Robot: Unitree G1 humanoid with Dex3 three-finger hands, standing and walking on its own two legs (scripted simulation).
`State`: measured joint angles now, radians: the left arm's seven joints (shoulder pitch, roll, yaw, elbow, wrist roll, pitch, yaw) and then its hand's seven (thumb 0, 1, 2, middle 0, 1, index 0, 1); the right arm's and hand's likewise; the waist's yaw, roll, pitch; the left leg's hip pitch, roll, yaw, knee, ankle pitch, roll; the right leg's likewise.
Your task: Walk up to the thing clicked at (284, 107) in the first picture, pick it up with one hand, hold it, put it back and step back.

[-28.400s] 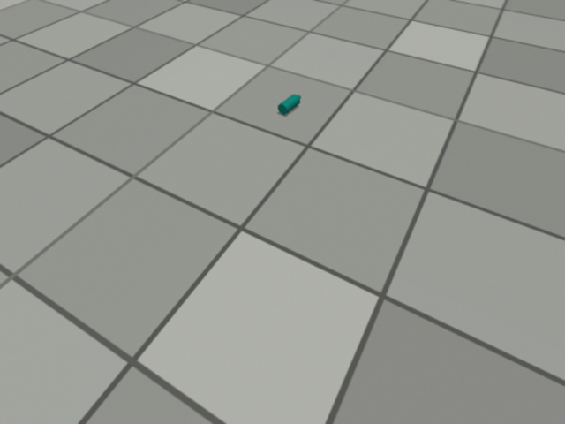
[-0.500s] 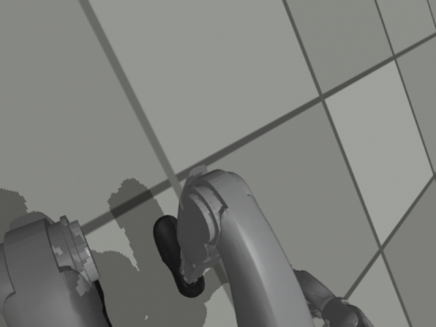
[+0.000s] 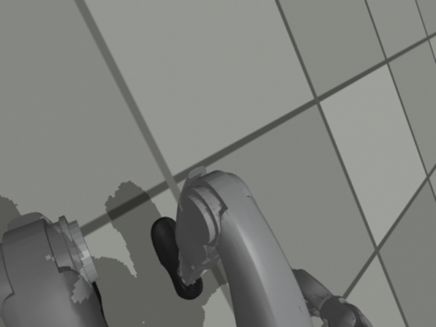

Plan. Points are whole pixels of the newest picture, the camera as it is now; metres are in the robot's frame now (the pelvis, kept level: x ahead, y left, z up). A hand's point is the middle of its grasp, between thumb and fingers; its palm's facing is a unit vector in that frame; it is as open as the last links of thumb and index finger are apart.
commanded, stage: settle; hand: left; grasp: from above
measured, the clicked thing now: out of the picture +0.43 +0.37 -0.27
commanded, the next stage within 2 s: lift in 1.02 s
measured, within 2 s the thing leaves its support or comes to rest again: leaves its support in 0.28 s
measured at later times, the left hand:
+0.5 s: hand out of the picture +0.42 +0.41 -0.20, palm faces -0.41 -0.14 -0.90, open 9.6 cm
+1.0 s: hand out of the picture +0.42 +0.40 -0.12, palm faces -0.45 -0.10 -0.89, open 9.6 cm
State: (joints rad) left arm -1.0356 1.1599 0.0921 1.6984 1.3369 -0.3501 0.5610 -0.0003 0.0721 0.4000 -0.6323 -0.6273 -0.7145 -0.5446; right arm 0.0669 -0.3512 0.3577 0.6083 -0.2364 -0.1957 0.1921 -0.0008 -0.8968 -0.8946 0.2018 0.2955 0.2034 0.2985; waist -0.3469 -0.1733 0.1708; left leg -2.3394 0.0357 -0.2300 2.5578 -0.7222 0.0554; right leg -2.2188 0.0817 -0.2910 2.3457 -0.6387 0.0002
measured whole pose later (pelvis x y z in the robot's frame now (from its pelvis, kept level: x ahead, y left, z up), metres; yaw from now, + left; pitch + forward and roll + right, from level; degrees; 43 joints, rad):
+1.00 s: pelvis +0.00 +0.00 +0.03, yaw +5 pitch +33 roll -12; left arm -0.95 0.93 0.07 1.28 1.23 -0.29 0.22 -0.01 0.05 0.39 -0.72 -0.51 -0.79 -0.45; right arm 0.14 -0.31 0.17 0.62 -0.12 -0.02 0.15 0.00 -0.91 -0.90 0.20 0.30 0.20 0.30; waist -0.23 -0.03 0.00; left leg -2.33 0.01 -0.13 2.40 -0.67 0.05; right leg -2.22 0.04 -0.21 2.27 -0.64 -0.01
